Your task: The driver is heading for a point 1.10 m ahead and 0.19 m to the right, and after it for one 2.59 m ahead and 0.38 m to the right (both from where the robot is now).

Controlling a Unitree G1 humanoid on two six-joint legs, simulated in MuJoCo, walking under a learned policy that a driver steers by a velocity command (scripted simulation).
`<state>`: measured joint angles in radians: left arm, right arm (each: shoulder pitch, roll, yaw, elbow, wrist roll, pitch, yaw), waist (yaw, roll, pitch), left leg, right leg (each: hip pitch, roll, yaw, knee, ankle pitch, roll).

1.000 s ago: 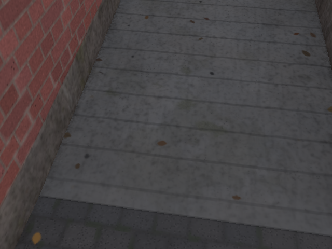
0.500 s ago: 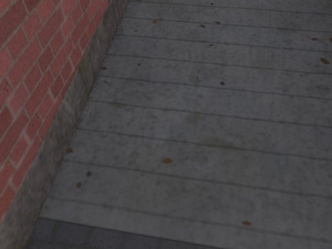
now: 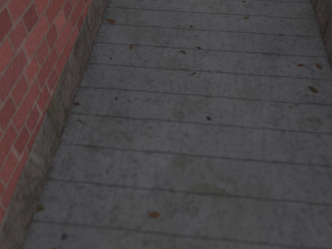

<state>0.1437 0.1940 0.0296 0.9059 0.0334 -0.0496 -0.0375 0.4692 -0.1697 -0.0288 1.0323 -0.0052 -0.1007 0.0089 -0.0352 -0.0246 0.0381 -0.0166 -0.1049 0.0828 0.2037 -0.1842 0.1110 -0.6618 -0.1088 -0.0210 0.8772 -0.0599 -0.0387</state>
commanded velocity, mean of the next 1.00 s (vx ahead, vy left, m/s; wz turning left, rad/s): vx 0.50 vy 0.00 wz -0.01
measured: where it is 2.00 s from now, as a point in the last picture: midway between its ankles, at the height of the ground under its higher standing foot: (196, 129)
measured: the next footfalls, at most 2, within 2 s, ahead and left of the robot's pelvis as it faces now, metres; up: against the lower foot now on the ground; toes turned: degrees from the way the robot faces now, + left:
right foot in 0.24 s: +0.30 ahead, -0.11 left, +0.01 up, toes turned -3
left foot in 0.76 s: +0.60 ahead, +0.07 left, +0.03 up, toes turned +5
